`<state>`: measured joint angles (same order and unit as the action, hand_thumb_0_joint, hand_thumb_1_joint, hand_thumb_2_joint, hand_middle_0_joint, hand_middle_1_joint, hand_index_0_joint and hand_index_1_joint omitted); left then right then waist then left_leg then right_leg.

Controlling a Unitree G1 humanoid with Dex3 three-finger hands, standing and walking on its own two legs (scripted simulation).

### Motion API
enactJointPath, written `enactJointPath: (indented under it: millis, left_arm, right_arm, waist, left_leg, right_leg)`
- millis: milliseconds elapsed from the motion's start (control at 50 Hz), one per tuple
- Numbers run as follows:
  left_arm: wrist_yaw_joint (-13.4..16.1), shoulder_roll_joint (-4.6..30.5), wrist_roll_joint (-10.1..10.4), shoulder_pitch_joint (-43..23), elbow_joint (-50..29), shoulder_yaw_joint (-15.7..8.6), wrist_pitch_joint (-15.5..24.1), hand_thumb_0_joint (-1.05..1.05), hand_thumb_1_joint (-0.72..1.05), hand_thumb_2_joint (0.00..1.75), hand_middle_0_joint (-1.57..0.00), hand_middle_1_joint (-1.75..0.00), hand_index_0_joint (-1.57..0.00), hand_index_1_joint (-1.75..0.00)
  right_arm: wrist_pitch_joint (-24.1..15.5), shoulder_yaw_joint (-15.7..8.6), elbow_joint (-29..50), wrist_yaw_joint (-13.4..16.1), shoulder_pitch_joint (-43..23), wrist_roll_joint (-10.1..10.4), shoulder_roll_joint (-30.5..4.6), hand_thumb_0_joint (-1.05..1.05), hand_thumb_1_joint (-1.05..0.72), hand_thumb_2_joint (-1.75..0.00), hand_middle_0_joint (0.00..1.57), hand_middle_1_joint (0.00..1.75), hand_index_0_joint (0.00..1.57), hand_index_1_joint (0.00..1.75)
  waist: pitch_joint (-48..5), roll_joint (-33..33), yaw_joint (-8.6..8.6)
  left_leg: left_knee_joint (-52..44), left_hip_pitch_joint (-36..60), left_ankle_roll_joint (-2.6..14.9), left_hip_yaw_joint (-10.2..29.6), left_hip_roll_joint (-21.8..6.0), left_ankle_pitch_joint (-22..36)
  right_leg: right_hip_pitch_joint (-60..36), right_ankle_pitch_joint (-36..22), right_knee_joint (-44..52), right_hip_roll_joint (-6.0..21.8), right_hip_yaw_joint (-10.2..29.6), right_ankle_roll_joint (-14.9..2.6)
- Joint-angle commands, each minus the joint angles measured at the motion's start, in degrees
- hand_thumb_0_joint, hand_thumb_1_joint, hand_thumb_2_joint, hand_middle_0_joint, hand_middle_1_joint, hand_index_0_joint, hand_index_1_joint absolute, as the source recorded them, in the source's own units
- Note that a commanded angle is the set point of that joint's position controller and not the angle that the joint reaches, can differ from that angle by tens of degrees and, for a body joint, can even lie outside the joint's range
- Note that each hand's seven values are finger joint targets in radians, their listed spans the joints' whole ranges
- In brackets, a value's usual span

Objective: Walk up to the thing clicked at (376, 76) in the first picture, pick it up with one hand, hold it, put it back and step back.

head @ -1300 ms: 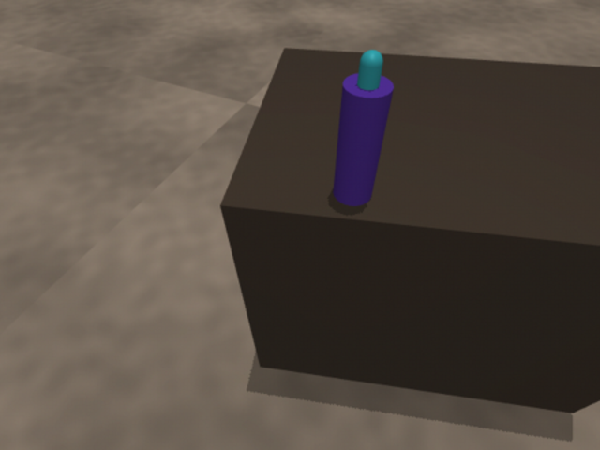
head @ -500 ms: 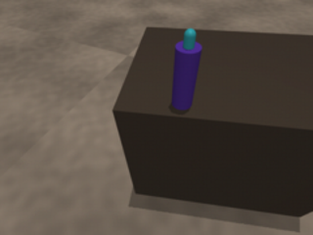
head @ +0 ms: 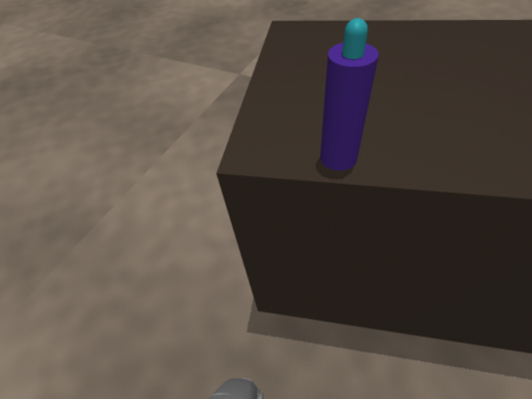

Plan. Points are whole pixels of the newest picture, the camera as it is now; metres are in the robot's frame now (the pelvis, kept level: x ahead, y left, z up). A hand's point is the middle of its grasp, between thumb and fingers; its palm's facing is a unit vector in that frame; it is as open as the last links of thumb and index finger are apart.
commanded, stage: walk up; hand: right
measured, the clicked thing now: (346, 101) +0.52 -0.11 +0.15
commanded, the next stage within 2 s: stand in 1.72 s
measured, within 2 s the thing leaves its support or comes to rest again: neither
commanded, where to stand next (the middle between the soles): +0.08 +0.15 m, yaw +3 degrees
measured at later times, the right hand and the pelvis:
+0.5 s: hand out of the picture +0.12 -0.10 -0.17, palm faces -0.11 +0.94 -0.31, open 7.4 cm; pelvis +0.02 +0.14 -0.02, yaw +5 degrees
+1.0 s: hand (338, 375) +0.17 -0.08 -0.13, palm faces -0.10 +0.92 -0.38, open 7.4 cm; pelvis +0.03 +0.16 +0.00, yaw +4 degrees
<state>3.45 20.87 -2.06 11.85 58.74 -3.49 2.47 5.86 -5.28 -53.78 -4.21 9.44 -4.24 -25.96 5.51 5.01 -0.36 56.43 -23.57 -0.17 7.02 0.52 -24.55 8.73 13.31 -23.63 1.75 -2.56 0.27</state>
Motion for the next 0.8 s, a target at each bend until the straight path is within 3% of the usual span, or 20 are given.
enactJointPath:
  millis: [0, 80, 140, 180, 200, 220, 240, 260, 280, 320, 400, 460, 480, 520, 540, 560, 580, 620, 660, 780]
  left_arm:
    - [2.13, 19.58, -0.09, 2.58, -6.12, -5.23, 1.48, 0.0, 0.9, 0.9, -0.2, -0.3, -0.2, -0.3]
    - [1.88, 22.74, -0.26, 2.11, -8.86, -6.1, 1.57, 0.0, 0.9, 0.9, -0.2, -0.3, -0.2, -0.3]
    - [1.67, 22.94, 0.37, -1.76, -10.44, -5.65, 1.04, 0.0, 0.9, 0.9, -0.2, -0.3, -0.2, -0.3]
    - [1.53, 18.32, 0.32, 1.32, -10.4, -4.32, 0.14, 0.0, 0.9, 0.9, -0.2, -0.3, -0.2, -0.3]
    - [1.48, 14.53, 0.59, 4.05, -11.33, -3.29, -0.28, 0.0, 0.9, 0.9, -0.2, -0.3, -0.2, -0.3]
    - [1.99, 15.11, 1.3, 1.96, -12.33, -3.1, -0.48, 0.0, 0.9, 0.9, -0.2, -0.3, -0.2, -0.3]
    - [2.52, 17.04, 1.17, 0.04, -11.16, -3.08, -0.36, 0.0, 0.9, 0.9, -0.2, -0.3, -0.2, -0.3]
    - [2.51, 18.32, 1.5, 0.17, -10.82, -2.89, -0.05, 0.0, 0.9, 0.9, -0.2, -0.3, -0.2, -0.3]
    - [2.12, 18.0, 1.89, 3.31, -9.4, -3.02, -0.2, 0.0, 0.9, 0.9, -0.2, -0.3, -0.2, -0.3]
    - [1.0, 16.21, 2.21, 9.08, -8.0, -2.97, 0.13, 0.0, 0.9, 0.9, -0.2, -0.3, -0.2, -0.3]
    - [-0.91, 13.25, 0.73, 3.86, -9.76, -2.58, 0.03, 0.0, 0.9, 0.9, -0.2, -0.3, -0.2, -0.3]
    - [-1.31, 11.97, 0.47, 5.32, -9.0, -2.55, -0.24, 0.0, 0.9, 0.9, -0.2, -0.3, -0.2, -0.3]
    - [-1.28, 11.76, 0.47, 6.67, -8.61, -2.73, -0.16, 0.0, 0.9, 0.9, -0.2, -0.3, -0.2, -0.3]
    - [-1.45, 16.21, -0.38, 2.08, -10.57, -3.2, 0.52, 0.0, 0.9, 0.9, -0.2, -0.3, -0.2, -0.3]
    - [-1.93, 16.19, 0.31, -3.78, -11.47, -2.39, 0.37, 0.0, 0.9, 0.9, -0.2, -0.3, -0.2, -0.3]
    - [-2.52, 15.89, 0.44, -7.82, -12.45, -1.76, 0.18, 0.0, 0.9, 0.9, -0.2, -0.3, -0.2, -0.3]
    - [-2.74, 13.65, 0.82, -7.03, -12.03, -1.06, -0.18, 0.0, 0.9, 0.9, -0.2, -0.3, -0.2, -0.3]
    - [-2.96, 12.18, 1.68, -4.37, -10.44, -0.8, -0.73, 0.0, 0.9, 0.9, -0.2, -0.3, -0.2, -0.3]
    - [-3.1, 12.81, 1.39, -2.65, -8.7, -1.03, -0.79, 0.0, 0.9, 0.9, -0.2, -0.3, -0.2, -0.3]
    - [-3.36, 11.11, 2.37, -5.65, -6.46, -0.13, -1.11, 0.0, 0.9, 0.9, -0.2, -0.3, -0.2, -0.3]
  right_arm:
    - [-0.04, -3.05, 8.06, -1.13, -2.27, -0.39, -7.53, 0.0, -0.9, -0.9, 0.2, 0.3, 0.2, 0.3]
    - [-0.64, -4.29, 11.05, -1.84, -3.11, -0.57, -8.75, 0.0, -0.9, -0.9, 0.2, 0.3, 0.2, 0.3]
    - [-1.25, -5.66, 9.16, -2.14, 5.63, -0.03, -9.64, 0.0, -0.9, -0.9, 0.2, 0.3, 0.2, 0.3]
    - [-1.52, -6.71, 7.15, -1.89, 11.72, -0.38, -11.62, 0.0, -0.9, -0.9, 0.2, 0.3, 0.2, 0.3]
    - [-1.59, -7.26, 8.22, -1.45, 13.25, -0.84, -15.33, 0.0, -0.9, -0.9, 0.2, 0.3, 0.2, 0.3]
    - [-2.08, -7.34, 10.46, -1.12, 10.94, 0.64, -19.47, 0.0, -0.9, -0.9, 0.2, 0.3, 0.2, 0.3]
    - [-2.02, -7.28, 10.58, -0.8, 8.72, 1.35, -20.2, 0.0, -0.9, -0.9, 0.2, 0.3, 0.2, 0.3]
    - [-1.64, -6.54, 12.01, -0.35, 6.94, 1.26, -18.47, 0.0, -0.9, -0.9, 0.2, 0.3, 0.2, 0.3]
    - [-1.72, -5.52, 12.88, 0.52, 4.53, 1.21, -15.09, 0.0, -0.9, -0.9, 0.2, 0.3, 0.2, 0.3]
    - [-2.83, -3.99, 12.89, 1.94, 2.37, 1.88, -11.52, 0.0, -0.9, -0.9, 0.2, 0.3, 0.2, 0.3]
    - [-4.95, -2.52, 11.66, 2.98, 5.5, 3.25, -10.01, 0.0, -0.9, -0.9, 0.2, 0.3, 0.2, 0.3]
    - [-5.81, -1.09, 11.63, 4.01, 1.76, 4.27, -9.5, 0.0, -0.9, -0.9, 0.2, 0.3, 0.2, 0.3]
    - [-5.91, -0.22, 11.55, 4.23, 0.4, 4.81, -7.66, 0.0, -0.9, -0.9, 0.2, 0.3, 0.2, 0.3]
    - [-6.25, 1.12, 10.91, 4.37, 1.87, 5.76, -4.27, 0.0, -0.9, -0.9, 0.2, 0.3, 0.2, 0.3]
    - [-5.86, 0.74, 9.15, 4.64, 2.59, 5.46, -5.23, 0.0, -0.9, -0.9, 0.2, 0.3, 0.2, 0.3]
    - [-5.88, 0.21, 6.72, 4.91, 6.5, 5.06, -5.99, 0.0, -0.9, -0.9, 0.2, 0.3, 0.2, 0.3]
    - [-6.48, 0.26, 5.79, 5.04, 6.5, 4.58, -6.53, 0.0, -0.9, -0.9, 0.2, 0.3, 0.2, 0.3]
    - [-7.53, 0.26, 5.57, 4.74, 0.94, 4.38, -8.72, 0.0, -0.9, -0.9, 0.2, 0.3, 0.2, 0.3]
    - [-7.98, 1.07, 5.45, 4.72, -1.1, 4.4, -8.23, 0.0, -0.9, -0.9, 0.2, 0.3, 0.2, 0.3]
    - [-8.91, 2.57, 1.91, 5.2, -3.42, 4.27, -6.81, 0.0, -0.9, -0.9, 0.2, 0.3, 0.2, 0.3]
  waist:
    - [-3.08, -11.72, 1.8]
    - [-3.11, -14.9, 1.88]
    - [-5.91, -14.16, -3.38]
    - [-8.66, -3.65, -6.0]
    - [-7.57, 10.62, -6.67]
    - [-7.14, 16.79, -6.94]
    - [-4.47, 14.14, -6.07]
    - [-1.45, 10.89, -5.02]
    - [-0.69, 6.86, -3.08]
    - [-2.74, 5.48, 0.89]
    - [-5.07, 0.96, -0.57]
    - [-5.61, -1.51, 2.26]
    - [-6.1, -2.51, 3.75]
    - [-5.85, -11.55, 1.73]
    - [-4.14, -11.0, -0.5]
    - [-4.5, -12.15, -2.82]
    - [-3.21, -10.39, -2.89]
    - [-3.75, -6.06, 0.31]
    - [-6.89, -7.19, 1.69]
    - [-8.97, -1.7, 1.57]
  left_leg:
    - [-0.37, -7.51, -0.61, 2.97, -4.52, 1.28]
    - [-10.37, -1.93, -0.5, 0.22, -7.4, -0.18]
    - [-21.16, 11.69, 1.38, -6.5, -3.87, 8.09]
    - [-25.01, 21.49, 3.34, -8.04, -0.64, 11.75]
    - [-32.47, 22.82, 7.12, 6.57, -7.83, 12.34]
    - [-40.32, 16.15, 13.28, 25.29, -16.13, 9.49]
    - [-42.97, 8.89, 17.57, 30.81, -19.02, -0.25]
    - [-41.89, 6.77, 18.2, 25.77, -17.37, 1.37]
    - [-37.49, 6.79, 16.25, 16.76, -13.78, 6.02]
    - [-32.41, 9.83, 12.92, 10.89, -11.1, 13.43]
    - [-32.34, 10.77, 13.87, 15.24, -15.39, 19.13]
    - [-27.55, 3.01, 12.2, 11.31, -15.24, 26.6]
    - [-24.84, 1.41, 9.52, 9.06, -13.27, 26.02]
    - [-15.84, 1.44, 2.58, 2.06, -2.19, 14.88]
    - [-15.65, 6.63, 1.52, -3.21, 0.84, 1.24]
    - [-17.38, 14.19, 1.71, -3.54, -0.89, -2.08]
    - [-23.82, 16.6, 2.28, -0.71, -2.22, 3.05]
    - [-29.26, 12.15, 5.15, 6.21, -6.79, 17.28]
    - [-29.0, 9.93, 6.12, 5.56, -8.2, 18.29]
    - [-33.76, 13.3, 3.56, 3.95, -8.71, 28.44]
  right_leg:
    - [-4.46, -19.92, 2.76, 16.94, 8.72, -12.57]
    - [0.27, -14.77, -1.26, 18.99, 7.12, -13.76]
    - [8.43, -10.83, -8.26, 14.88, 1.86, -9.66]
    - [14.74, -0.78, -25.16, 8.61, -4.05, -5.63]
    - [23.46, 18.68, -37.25, 2.45, -6.48, -3.48]
    - [26.37, 29.28, -42.44, -3.52, -2.34, -2.16]
    - [22.71, 27.7, -44.63, -0.92, 1.81, -2.87]
    - [22.7, 25.51, -43.9, 0.92, 2.16, -2.79]
    - [22.19, 22.11, -44.53, 2.04, 3.84, -2.46]
    - [20.48, 16.26, -36.21, 3.52, 2.56, -2.47]
    - [13.27, 16.86, -23.32, 1.26, 2.65, -1.67]
    - [1.36, 6.91, -12.15, -0.25, 2.74, -3.13]
    - [-2.96, 1.04, -5.94, -0.1, 3.75, -3.92]
    - [-0.48, -7.22, 3.03, 11.81, 20.81, -9.8]
    - [7.33, -5.27, 3.07, 16.61, 22.39, -14.05]
    - [13.57, -6.21, 0.63, 17.17, 21.65, -14.64]
    - [15.63, -8.47, -1.65, 13.78, 17.76, -11.39]
    - [8.48, -7.08, -4.32, 4.62, 9.35, -4.73]
    - [2.1, -5.43, -4.04, 4.09, 9.07, -4.55]
    - [-2.27, -11.12, -2.34, 4.47, 8.17, -4.08]
